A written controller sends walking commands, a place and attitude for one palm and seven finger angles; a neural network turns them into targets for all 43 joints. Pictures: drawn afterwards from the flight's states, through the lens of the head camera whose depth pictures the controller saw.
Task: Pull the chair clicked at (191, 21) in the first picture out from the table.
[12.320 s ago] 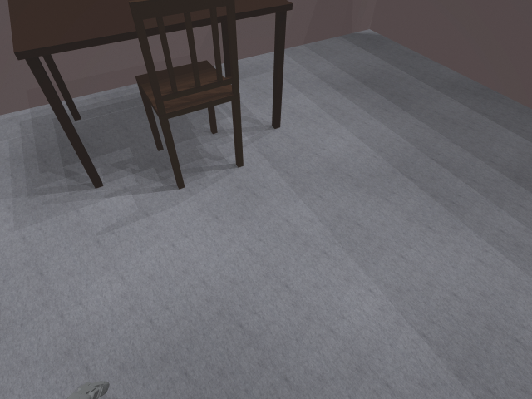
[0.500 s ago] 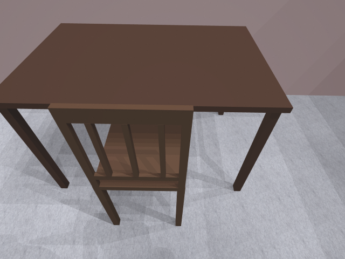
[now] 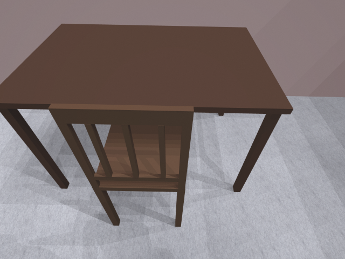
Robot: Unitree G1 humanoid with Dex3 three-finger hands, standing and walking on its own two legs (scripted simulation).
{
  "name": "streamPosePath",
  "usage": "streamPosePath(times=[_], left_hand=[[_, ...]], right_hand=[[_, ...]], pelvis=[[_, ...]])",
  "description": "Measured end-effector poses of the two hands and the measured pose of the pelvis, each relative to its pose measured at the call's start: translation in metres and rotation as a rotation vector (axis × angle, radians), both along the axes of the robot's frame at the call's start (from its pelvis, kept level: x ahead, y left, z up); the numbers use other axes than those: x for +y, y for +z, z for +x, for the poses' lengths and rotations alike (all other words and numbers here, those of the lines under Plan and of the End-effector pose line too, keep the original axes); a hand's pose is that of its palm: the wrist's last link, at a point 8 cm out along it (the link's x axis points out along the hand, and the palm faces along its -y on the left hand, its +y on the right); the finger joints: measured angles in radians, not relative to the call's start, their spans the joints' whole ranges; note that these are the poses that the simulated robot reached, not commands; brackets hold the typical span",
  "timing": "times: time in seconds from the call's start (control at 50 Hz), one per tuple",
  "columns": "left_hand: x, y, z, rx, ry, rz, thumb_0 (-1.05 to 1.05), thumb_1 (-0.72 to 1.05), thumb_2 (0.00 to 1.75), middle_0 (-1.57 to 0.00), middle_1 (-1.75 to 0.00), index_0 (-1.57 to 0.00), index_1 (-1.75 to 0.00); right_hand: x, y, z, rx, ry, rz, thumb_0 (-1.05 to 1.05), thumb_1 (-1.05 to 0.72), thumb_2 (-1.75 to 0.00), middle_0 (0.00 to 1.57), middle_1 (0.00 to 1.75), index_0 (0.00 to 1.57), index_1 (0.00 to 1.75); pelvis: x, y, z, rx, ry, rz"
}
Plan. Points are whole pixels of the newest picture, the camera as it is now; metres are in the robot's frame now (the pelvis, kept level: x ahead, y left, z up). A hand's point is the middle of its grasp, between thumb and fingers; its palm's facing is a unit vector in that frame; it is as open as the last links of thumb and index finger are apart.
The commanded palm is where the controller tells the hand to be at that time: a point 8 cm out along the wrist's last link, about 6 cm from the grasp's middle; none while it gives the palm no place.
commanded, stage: look again from close up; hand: left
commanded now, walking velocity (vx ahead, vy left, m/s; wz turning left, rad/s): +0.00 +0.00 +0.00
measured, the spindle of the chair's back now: (131, 152) +0.46 +0.17 -0.09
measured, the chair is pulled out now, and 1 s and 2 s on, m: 0.00 0.00 0.00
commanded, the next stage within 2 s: raise the hand toward the chair's back in 0.08 s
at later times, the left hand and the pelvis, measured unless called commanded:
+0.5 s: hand (121, 222) +0.21 +0.14 -0.03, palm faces +0.06 -1.00 +0.00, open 8.3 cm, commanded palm +0.11 +0.21 -0.07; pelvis -0.04 +0.00 -0.05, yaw +0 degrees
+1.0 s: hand (114, 239) +0.19 +0.16 -0.08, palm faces -0.08 -1.00 -0.02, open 12.7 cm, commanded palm +0.14 +0.23 -0.06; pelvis -0.05 -0.01 -0.11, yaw +2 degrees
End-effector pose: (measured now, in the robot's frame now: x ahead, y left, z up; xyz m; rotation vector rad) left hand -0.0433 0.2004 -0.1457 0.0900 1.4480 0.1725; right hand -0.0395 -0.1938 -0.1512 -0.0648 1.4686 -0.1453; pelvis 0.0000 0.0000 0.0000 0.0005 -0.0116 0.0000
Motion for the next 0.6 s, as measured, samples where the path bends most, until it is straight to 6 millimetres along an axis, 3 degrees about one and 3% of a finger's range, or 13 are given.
streamPosePath(times=[0.2, 0.26, 0.3, 0.36, 0.42, 0.46, 0.52, 0.6], left_hand=[[0.002, 0.000, 0.000, -0.008, -0.010, -0.002, 0.00, 0.91, 0.90, -0.20, -0.30, -0.20, -0.29], [0.025, 0.024, 0.036, -0.202, 0.028, 0.073, 0.04, 0.96, 0.90, -0.20, -0.30, -0.20, -0.29], [0.042, 0.049, 0.071, -0.367, 0.017, 0.134, 0.06, 0.97, 0.89, -0.20, -0.30, -0.20, -0.29], [0.046, 0.083, 0.133, -0.650, -0.031, 0.157, 0.06, 0.93, 0.88, -0.19, -0.29, -0.19, -0.29], [0.027, 0.107, 0.193, -0.960, -0.098, 0.110, 0.04, 0.86, 0.86, -0.18, -0.28, -0.18, -0.28], [0.008, 0.115, 0.220, -1.150, -0.114, 0.031, 0.03, 0.81, 0.84, -0.17, -0.28, -0.18, -0.27], [-0.015, 0.117, 0.230, -1.368, -0.114, -0.105, 0.02, 0.73, 0.81, -0.17, -0.27, -0.17, -0.26], [-0.018, 0.096, 0.201, -1.454, -0.141, -0.108, 0.01, 0.63, 0.77, -0.17, -0.26, -0.17, -0.25]], right_hand=[[0.000, 0.000, 0.002, -0.005, 0.009, 0.002, 0.01, -0.91, -0.90, 0.20, 0.30, 0.20, 0.30], [-0.016, 0.005, 0.014, -0.137, 0.022, -0.051, 0.03, -0.93, -0.90, 0.20, 0.30, 0.20, 0.30], [-0.034, 0.009, 0.025, -0.238, 0.026, -0.093, 0.04, -0.94, -0.90, 0.20, 0.30, 0.20, 0.30], [-0.061, 0.016, 0.050, -0.391, 0.053, -0.166, 0.04, -0.93, -0.90, 0.20, 0.30, 0.20, 0.30], [-0.083, 0.025, 0.082, -0.547, 0.100, -0.231, 0.03, -0.93, -0.90, 0.20, 0.30, 0.20, 0.30], [-0.093, 0.030, 0.105, -0.639, 0.127, -0.254, 0.03, -0.92, -0.90, 0.20, 0.30, 0.20, 0.30], [-0.097, 0.034, 0.141, -0.753, 0.154, -0.256, 0.02, -0.92, -0.90, 0.20, 0.30, 0.20, 0.30], [-0.087, 0.025, 0.188, -0.859, 0.198, -0.209, 0.02, -0.91, -0.90, 0.20, 0.30, 0.20, 0.30]], pelvis=[[0.000, 0.000, -0.003, 0.002, 0.008, 0.002], [0.001, -0.003, -0.012, -0.003, -0.003, 0.004], [0.002, -0.005, -0.018, 0.013, 0.000, 0.004], [0.004, -0.010, -0.027, 0.056, 0.014, 0.008], [0.003, -0.023, -0.034, 0.129, 0.022, 0.013], [0.002, -0.034, -0.037, 0.174, 0.012, 0.018], [-0.002, -0.053, -0.038, 0.223, -0.009, 0.027], [-0.008, -0.080, -0.039, 0.257, -0.010, 0.031]])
